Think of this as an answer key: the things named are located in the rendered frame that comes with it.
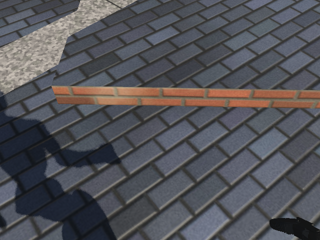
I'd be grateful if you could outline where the robot right hand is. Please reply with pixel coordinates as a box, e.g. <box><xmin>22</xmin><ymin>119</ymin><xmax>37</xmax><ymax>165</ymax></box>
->
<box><xmin>269</xmin><ymin>217</ymin><xmax>320</xmax><ymax>240</ymax></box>

